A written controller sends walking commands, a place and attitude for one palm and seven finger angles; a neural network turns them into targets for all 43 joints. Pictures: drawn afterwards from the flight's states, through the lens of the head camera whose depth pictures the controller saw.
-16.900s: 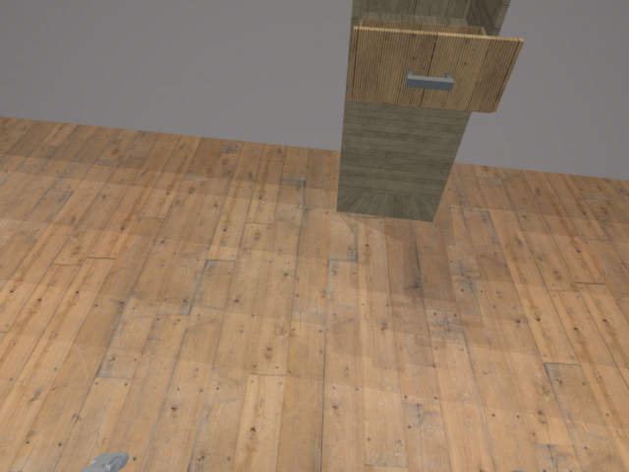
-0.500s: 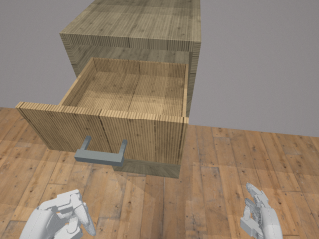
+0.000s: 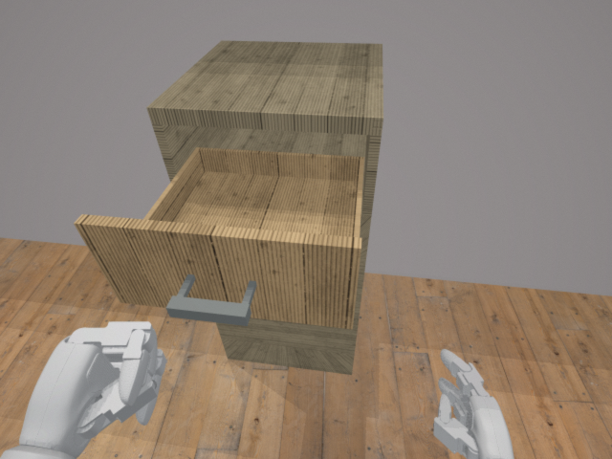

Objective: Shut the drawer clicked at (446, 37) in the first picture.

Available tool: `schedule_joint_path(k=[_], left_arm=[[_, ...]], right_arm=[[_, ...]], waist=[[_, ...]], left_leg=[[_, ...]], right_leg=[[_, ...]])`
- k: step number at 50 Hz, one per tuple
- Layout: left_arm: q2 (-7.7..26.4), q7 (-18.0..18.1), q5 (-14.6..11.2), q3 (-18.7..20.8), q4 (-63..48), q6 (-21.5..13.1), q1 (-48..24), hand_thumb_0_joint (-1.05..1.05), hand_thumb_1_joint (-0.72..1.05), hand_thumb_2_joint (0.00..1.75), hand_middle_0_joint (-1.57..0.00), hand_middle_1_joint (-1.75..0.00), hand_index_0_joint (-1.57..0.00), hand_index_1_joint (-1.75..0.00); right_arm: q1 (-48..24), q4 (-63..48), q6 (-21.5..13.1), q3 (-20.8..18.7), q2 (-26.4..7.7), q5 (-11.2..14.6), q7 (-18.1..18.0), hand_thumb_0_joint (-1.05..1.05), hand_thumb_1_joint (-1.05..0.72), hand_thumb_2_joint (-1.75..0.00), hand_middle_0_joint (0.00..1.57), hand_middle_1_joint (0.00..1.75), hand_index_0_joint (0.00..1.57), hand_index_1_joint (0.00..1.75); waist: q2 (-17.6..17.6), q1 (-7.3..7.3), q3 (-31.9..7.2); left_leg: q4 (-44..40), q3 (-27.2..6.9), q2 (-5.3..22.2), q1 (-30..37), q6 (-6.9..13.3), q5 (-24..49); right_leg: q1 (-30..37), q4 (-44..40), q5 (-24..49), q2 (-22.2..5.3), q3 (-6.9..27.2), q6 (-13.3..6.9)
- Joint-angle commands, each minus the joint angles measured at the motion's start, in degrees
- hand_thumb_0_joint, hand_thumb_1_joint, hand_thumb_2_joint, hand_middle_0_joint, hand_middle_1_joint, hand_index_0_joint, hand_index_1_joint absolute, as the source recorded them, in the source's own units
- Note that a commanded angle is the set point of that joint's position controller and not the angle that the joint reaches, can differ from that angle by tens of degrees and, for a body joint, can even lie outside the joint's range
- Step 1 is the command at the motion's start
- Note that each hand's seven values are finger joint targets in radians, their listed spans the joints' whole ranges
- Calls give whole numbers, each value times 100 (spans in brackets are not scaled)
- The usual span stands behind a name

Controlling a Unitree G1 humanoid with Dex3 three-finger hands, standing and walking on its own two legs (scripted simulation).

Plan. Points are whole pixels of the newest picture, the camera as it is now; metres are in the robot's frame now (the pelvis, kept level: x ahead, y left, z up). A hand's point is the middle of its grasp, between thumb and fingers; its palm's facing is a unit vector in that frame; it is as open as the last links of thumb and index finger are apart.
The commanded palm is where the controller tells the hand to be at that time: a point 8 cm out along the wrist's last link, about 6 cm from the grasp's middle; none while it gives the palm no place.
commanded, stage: raise the hand and make a fist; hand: left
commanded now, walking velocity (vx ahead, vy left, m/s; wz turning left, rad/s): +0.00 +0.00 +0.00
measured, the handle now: (214, 297) +0.32 +0.17 +0.06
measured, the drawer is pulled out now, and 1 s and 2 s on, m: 0.29 0.29 0.29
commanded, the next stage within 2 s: bring the fist close to the handle in 0.34 s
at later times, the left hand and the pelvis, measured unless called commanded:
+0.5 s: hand (159, 386) +0.15 +0.16 +0.14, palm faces +0.02 -0.99 -0.15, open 3.2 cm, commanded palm +0.09 +0.21 +0.15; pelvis +0.01 -0.04 +0.01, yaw +0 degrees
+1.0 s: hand (183, 378) +0.18 +0.16 +0.10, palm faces -0.01 -1.00 -0.07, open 3.2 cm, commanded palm +0.14 +0.21 +0.10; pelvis +0.01 -0.02 +0.00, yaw +0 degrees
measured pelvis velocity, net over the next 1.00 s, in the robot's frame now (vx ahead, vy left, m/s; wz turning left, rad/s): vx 0.01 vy -0.02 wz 0.01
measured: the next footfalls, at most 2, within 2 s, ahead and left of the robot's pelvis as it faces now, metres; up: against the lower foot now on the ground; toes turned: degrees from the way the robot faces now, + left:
none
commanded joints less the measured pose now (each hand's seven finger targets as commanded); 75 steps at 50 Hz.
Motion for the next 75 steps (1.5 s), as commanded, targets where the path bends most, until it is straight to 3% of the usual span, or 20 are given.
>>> schedule_joint_path(k=[1, 3, 10, 14, 19, 20, 25, 28, 31, 37, 40, 41, 45, 49, 53, 55, 62, 67, 72, 75], left_arm=[[407, -163, -227, 384, -687, -88, 8, 0, 90, 90, -140, -160, -140, -160], [526, -246, -246, 504, -637, -50, -129, 0, 90, 90, -140, -160, -140, -160], [778, -192, -337, 877, -1104, -536, -226, 0, 90, 90, -140, -160, -140, -160], [803, -300, -446, 1017, -509, -701, -140, 0, 90, 90, -140, -160, -140, -160], [894, -579, -523, 1178, 65, -534, -233, 0, 90, 90, -140, -160, -140, -160], [983, -613, -518, 1266, 21, -519, -266, 0, 90, 90, -140, -160, -140, -160], [915, -752, -625, 1306, 48, -617, -339, 0, 90, 90, -140, -160, -140, -160], [726, -811, -640, 1196, 347, -771, -297, 0, 90, 90, -140, -160, -140, -160], [690, -822, -548, 1107, 447, -901, -244, 0, 90, 90, -140, -160, -140, -160], [517, -731, -362, 747, 455, -1141, -482, 0, 90, 90, -140, -160, -140, -160], [667, -635, -273, 897, 561, -1272, -575, 0, 90, 90, -140, -160, -140, -160], [479, -626, -250, 678, 559, -1295, -625, 0, 90, 90, -140, -160, -140, -160], [441, -519, -233, 651, 857, -1319, -747, 0, 90, 90, -140, -160, -140, -160], [176, -482, -151, 274, 873, -1368, -882, 0, 90, 90, -140, -160, -140, -160], [239, -357, -53, 323, 948, -1432, -868, 0, 90, 90, -140, -160, -140, -160], [338, -271, 5, 413, 1014, -1500, -923, 0, 90, 90, -140, -160, -140, -160], [-9, -122, 65, -59, 1144, -1703, -1233, 0, 90, 90, -140, -160, -140, -160], [127, -46, 132, -62, 1463, -1812, -1750, 0, 90, 90, -140, -160, -140, -160], [40, 45, 180, -145, 1602, -1862, -1817, 0, 90, 90, -140, -160, -140, -160], [270, 154, 203, 105, 1480, -1852, -1645, 0, 90, 90, -140, -160, -140, -160]], right_arm=[[-1012, -993, -482, -333, -641, 96, -72, 0, -90, -90, 20, 30, 20, 30], [-1020, -969, -498, -362, -670, 78, -118, 0, -90, -90, 20, 30, 20, 30], [-951, -827, -754, -389, -684, 23, -122, 0, -90, -90, 20, 30, 20, 30], [-906, -679, -843, -447, -706, 31, -166, 0, -90, -90, 20, 30, 20, 30], [-1009, -589, -881, -469, -721, 82, -254, 0, -90, -90, 20, 30, 20, 30], [-1075, -572, -894, -466, -725, 99, -259, 0, -90, -90, 20, 30, 20, 30], [-990, -516, -994, -443, -771, 56, -263, 0, -90, -90, 20, 30, 20, 30], [-892, -457, -988, -463, -792, 19, -236, 0, -90, -90, 20, 30, 20, 30], [-863, -448, -965, -484, -786, -10, -193, 0, -90, -90, 20, 30, 20, 30], [-819, -470, -925, -531, -773, -72, -141, 0, -90, -90, 20, 30, 20, 30], [-852, -428, -865, -573, -773, -97, -132, 0, -90, -90, 20, 30, 20, 30], [-825, -445, -847, -552, -770, -111, -126, 0, -90, -90, 20, 30, 20, 30], [-819, -409, -755, -583, -795, -134, -119, 0, -90, -90, 20, 30, 20, 30], [-749, -485, -669, -587, -806, -166, -80, 0, -90, -90, 20, 30, 20, 30], [-689, -505, -548, -626, -798, -209, -42, 0, -90, -90, 20, 30, 20, 30], [-718, -470, -484, -637, -793, -223, -27, 0, -90, -90, 20, 30, 20, 30], [-594, -591, -291, -609, -813, -259, 10, 0, -90, -90, 20, 30, 20, 30], [-485, -617, -172, -620, -884, -267, -27, 0, -90, -90, 20, 30, 20, 30], [-400, -701, -43, -620, -873, -293, -3, 0, -90, -90, 20, 30, 20, 30], [-422, -742, 70, -628, -850, -299, 9, 0, -90, -90, 20, 30, 20, 30]], waist=[[-340, 8, 211], [-533, 19, 235], [196, 66, 18], [-332, 21, 205], [-576, 32, 436], [-380, 68, 418], [-316, 55, 29], [-543, 23, 54], [-375, 12, -13], [-278, -59, -26], [-286, -36, -102], [-257, -85, -53], [-321, -112, -112], [-290, -197, -183], [-427, -197, -368], [-316, -193, -339], [-198, -344, -317], [-327, -446, -395], [-293, -404, -829], [-159, -305, -1044]], left_leg=[[-1012, -461, 94, 322, -72, 34], [-977, -433, 65, 323, -39, 76], [-780, -365, -9, 660, -30, 472], [-608, -343, -1, 591, -29, 551], [-582, -357, 13, 564, -26, 563], [-589, -345, 6, 609, -33, 618], [-567, -368, -27, 821, -21, 1034], [-576, -370, -46, 746, -23, 1148], [-544, -334, -68, 714, -23, 1210], [-568, -312, -84, 612, 12, 1119], [-539, -300, -76, 539, 9, 1028], [-568, -298, -81, 516, 11, 1010], [-524, -315, -68, 394, 3, 853], [-497, -343, -59, 335, 13, 820], [-405, -355, -48, 209, 8, 891], [-370, -366, -42, 111, -6, 844], [-228, -435, -21, -115, -36, 531], [-75, -485, -10, -362, -40, 187], [101, -461, -12, -359, -47, 570], [110, -423, 7, -325, -48, 824]], right_leg=[[-540, -990, 273, 161, 120, 46], [-516, -1100, 216, 138, 225, 71], [-415, -1179, 534, 88, 275, 39], [-486, -1420, 562, 5, 562, 113], [-459, -1714, 617, -121, 911, 247], [-383, -1735, 683, -122, 941, 243], [-161, -1480, 1757, -132, 851, 339], [-178, -1310, 2154, -116, 753, 382], [-188, -1216, 2356, -124, 763, 373], [-366, -1067, 1842, -52, 574, 201], [-412, -1039, 1529, -14, 543, 145], [-477, -980, 1423, -4, 464, 122], [-594, -912, 1174, 21, 417, 109], [-733, -718, 1102, 18, 298, 105], [-781, -536, 1145, 30, 241, 95], [-823, -470, 1059, 42, 230, 70], [-1226, -213, 659, 52, 160, 58], [-1495, -98, 247, 58, 227, 66], [-1425, 152, 709, 53, 222, 50], [-1212, 190, 972, 50, 235, 34]])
